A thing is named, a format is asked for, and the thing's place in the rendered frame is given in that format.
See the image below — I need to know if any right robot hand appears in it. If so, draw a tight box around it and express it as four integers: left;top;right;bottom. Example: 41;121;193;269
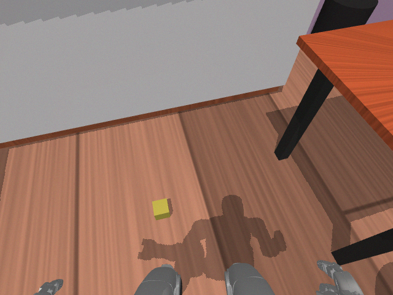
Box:
316;260;364;295

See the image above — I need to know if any left robot hand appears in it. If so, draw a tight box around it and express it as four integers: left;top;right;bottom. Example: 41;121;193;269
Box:
34;279;63;295

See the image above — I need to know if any table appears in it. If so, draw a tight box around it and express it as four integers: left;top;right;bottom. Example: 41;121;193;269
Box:
274;20;393;266

